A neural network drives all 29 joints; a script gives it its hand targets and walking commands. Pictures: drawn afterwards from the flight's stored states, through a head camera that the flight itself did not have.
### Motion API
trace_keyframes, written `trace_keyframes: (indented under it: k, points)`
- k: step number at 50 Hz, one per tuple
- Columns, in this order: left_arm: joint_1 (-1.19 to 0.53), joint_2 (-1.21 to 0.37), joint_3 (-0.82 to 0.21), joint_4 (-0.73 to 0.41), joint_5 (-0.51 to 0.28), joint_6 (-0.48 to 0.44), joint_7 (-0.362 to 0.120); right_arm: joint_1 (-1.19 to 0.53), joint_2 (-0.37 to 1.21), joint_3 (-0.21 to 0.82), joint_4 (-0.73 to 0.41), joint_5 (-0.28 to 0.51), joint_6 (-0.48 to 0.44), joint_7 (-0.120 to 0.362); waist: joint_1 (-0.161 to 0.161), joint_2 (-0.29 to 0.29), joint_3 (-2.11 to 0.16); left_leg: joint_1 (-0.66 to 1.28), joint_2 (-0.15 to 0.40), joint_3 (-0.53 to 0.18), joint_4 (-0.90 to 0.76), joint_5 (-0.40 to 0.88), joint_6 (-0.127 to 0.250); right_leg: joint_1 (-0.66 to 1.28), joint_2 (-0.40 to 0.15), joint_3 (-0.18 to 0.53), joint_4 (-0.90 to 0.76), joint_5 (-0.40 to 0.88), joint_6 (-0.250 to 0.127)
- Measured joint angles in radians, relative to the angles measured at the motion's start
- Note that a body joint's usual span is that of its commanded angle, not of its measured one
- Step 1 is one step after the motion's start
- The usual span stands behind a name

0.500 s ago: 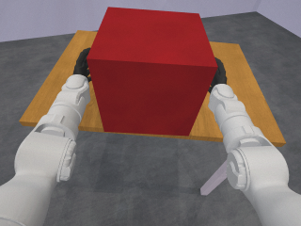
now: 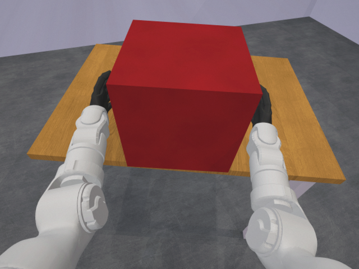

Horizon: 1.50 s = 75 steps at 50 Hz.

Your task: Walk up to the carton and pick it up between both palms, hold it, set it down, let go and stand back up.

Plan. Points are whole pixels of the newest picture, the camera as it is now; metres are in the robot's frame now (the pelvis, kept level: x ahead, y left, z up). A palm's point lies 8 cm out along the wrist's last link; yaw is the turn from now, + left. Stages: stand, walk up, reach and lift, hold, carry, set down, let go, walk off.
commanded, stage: reach and lift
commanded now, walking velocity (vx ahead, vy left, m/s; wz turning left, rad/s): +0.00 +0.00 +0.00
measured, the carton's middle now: (182, 98) +0.51 -0.01 +0.10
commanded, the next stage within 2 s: none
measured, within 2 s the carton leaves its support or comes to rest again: leaves its support in 0.62 s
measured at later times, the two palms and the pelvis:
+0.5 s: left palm (102, 107) +0.43 +0.18 +0.13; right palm (260, 123) +0.40 -0.18 +0.13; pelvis +0.01 +0.00 +0.00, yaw +0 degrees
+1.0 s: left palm (95, 113) +0.38 +0.17 +0.16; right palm (276, 126) +0.36 -0.18 +0.17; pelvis -0.03 +0.00 +0.00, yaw +0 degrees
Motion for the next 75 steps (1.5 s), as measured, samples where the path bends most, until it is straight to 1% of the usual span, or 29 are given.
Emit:
trace_keyframes:
  k: [2,5,11,16,19,21,23,29,35,40,44,49,52,57,61,68,71,75]
  points:
    - [0.019,-0.016,0.014,-0.034,0.017,0.020,-0.006,0.015,0.004,-0.003,-0.012,-0.018,0.000,0.006,0.003,0.000,0.006,0.025,-0.002,0.006,-0.001,-0.009,0.003,0.022,-0.003,0.004,0.002,-0.009,0.003]
    - [0.049,-0.035,0.019,-0.085,0.031,0.051,-0.010,0.033,0.004,0.005,-0.015,-0.024,-0.003,0.011,0.001,-0.002,0.011,0.053,-0.005,0.010,0.003,-0.023,0.006,0.049,-0.007,0.006,0.008,-0.023,0.007]
    - [0.094,-0.055,-0.002,-0.179,0.034,0.109,0.009,0.043,-0.015,0.037,0.015,0.004,-0.022,0.018,-0.001,-0.007,0.025,0.083,-0.001,0.020,0.026,-0.049,0.006,0.084,-0.004,0.010,0.014,-0.037,0.008]
    - [0.093,-0.062,0.002,-0.222,0.050,0.134,0.015,0.037,-0.024,0.062,0.022,0.022,-0.036,0.009,-0.002,-0.011,0.049,0.089,0.005,0.023,0.035,-0.053,0.005,0.094,0.000,0.007,0.011,-0.033,0.007]
    - [0.087,-0.070,0.010,-0.229,0.060,0.134,0.018,0.041,-0.018,0.057,0.015,0.011,-0.053,0.000,-0.004,-0.020,0.049,0.081,0.003,0.020,0.026,-0.043,0.005,0.083,-0.002,0.000,0.012,-0.031,0.007]
    - [0.086,-0.074,0.006,-0.230,0.067,0.128,0.019,0.046,-0.011,0.052,0.015,0.003,-0.069,0.003,-0.006,-0.024,0.046,0.076,0.002,0.017,0.019,-0.036,0.004,0.078,-0.004,-0.005,0.009,-0.028,0.005]
    - [0.094,-0.083,0.004,-0.238,0.075,0.124,0.032,0.056,-0.002,0.044,0.009,-0.005,-0.082,-0.002,-0.004,-0.024,0.034,0.066,0.003,0.017,0.017,-0.032,0.002,0.069,-0.003,-0.008,0.007,-0.025,0.004]
    - [0.122,-0.095,0.004,-0.219,0.086,0.079,0.031,0.099,0.002,0.048,0.021,-0.021,-0.144,-0.015,0.002,-0.024,-0.003,0.059,0.006,0.017,0.014,-0.029,0.001,0.066,-0.003,-0.020,-0.003,-0.019,0.002]
    - [0.151,-0.088,-0.030,-0.190,0.066,0.029,0.051,0.104,-0.011,0.057,0.095,-0.007,-0.225,-0.039,-0.003,-0.029,-0.021,0.075,0.007,0.011,0.021,-0.027,-0.001,0.090,-0.004,-0.038,-0.005,-0.017,-0.002]
    - [0.133,-0.082,-0.031,-0.155,0.077,0.020,0.063,0.069,-0.028,0.044,0.160,-0.004,-0.263,-0.043,-0.009,-0.042,-0.009,0.102,0.010,0.011,0.020,-0.018,-0.002,0.117,-0.003,-0.044,-0.004,-0.009,-0.005]
    - [0.109,-0.078,-0.023,-0.146,0.093,0.055,0.063,0.037,-0.044,0.041,0.202,0.011,-0.249,-0.041,-0.009,-0.056,0.005,0.128,0.010,0.018,0.007,-0.003,-0.003,0.134,-0.004,-0.041,-0.001,-0.001,-0.007]
    - [0.084,-0.071,-0.019,-0.154,0.105,0.106,0.057,0.019,-0.049,0.033,0.216,0.015,-0.223,-0.026,-0.010,-0.078,0.010,0.142,0.007,0.027,-0.018,0.023,-0.003,0.129,-0.009,-0.038,0.012,0.006,-0.009]
    - [0.068,-0.065,-0.010,-0.155,0.122,0.139,0.049,0.008,-0.049,0.031,0.211,0.021,-0.190,-0.012,-0.003,-0.085,0.019,0.150,0.006,0.036,-0.030,0.035,-0.002,0.126,-0.010,-0.031,0.017,0.012,-0.010]
    - [0.054,-0.052,-0.014,-0.164,0.108,0.188,0.051,-0.013,-0.045,0.025,0.202,0.032,-0.140,-0.002,0.009,-0.087,0.020,0.138,0.005,0.048,-0.040,0.049,0.001,0.104,-0.013,-0.025,0.023,0.020,-0.009]
    - [0.065,-0.036,-0.053,-0.187,0.079,0.220,0.060,-0.025,-0.048,0.044,0.200,0.044,-0.112,-0.006,0.011,-0.080,0.009,0.116,0.004,0.050,-0.038,0.052,0.004,0.084,-0.015,-0.026,0.021,0.026,-0.006]
    - [0.099,-0.029,-0.145,-0.241,0.022,0.261,0.100,-0.025,-0.088,0.118,0.209,0.124,-0.091,-0.017,0.009,-0.053,-0.032,0.100,0.007,0.045,-0.014,0.031,0.007,0.093,-0.013,-0.034,-0.003,0.028,-0.002]
    - [0.114,-0.032,-0.174,-0.278,0.009,0.294,0.115,-0.024,-0.110,0.166,0.207,0.169,-0.073,-0.025,0.000,-0.042,-0.040,0.115,0.009,0.041,0.000,0.014,0.007,0.119,-0.011,-0.038,-0.010,0.022,-0.001]
    - [0.107,-0.041,-0.166,-0.305,0.013,0.344,0.107,-0.036,-0.132,0.211,0.199,0.215,-0.030,-0.044,-0.016,-0.038,-0.030,0.157,0.008,0.040,0.004,-0.001,0.009,0.162,-0.011,-0.039,-0.009,0.008,0.001]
